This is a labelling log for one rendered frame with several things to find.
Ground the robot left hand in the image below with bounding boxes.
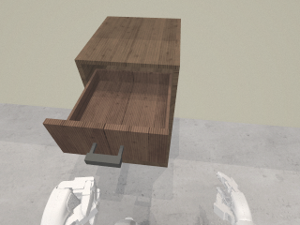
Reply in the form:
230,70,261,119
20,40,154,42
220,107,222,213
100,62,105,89
40,176,102,225

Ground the drawer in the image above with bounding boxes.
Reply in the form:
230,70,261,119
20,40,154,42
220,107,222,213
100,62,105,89
42,68,173,164

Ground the robot right hand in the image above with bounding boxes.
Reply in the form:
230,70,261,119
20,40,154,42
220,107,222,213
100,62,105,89
213,172,253,225

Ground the handle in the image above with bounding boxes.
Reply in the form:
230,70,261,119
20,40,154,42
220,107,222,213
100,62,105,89
84,142,125,168

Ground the cabinet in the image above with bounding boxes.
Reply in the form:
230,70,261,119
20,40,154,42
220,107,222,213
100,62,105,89
74,16,181,168

